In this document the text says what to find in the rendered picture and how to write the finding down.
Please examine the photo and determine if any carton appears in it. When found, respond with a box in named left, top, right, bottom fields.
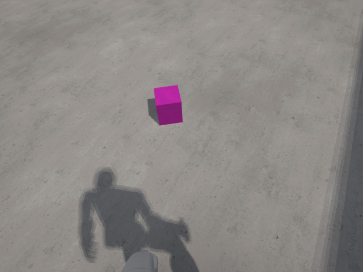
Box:
left=154, top=85, right=183, bottom=125

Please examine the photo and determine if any left robot thigh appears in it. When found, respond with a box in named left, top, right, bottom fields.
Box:
left=121, top=251, right=158, bottom=272

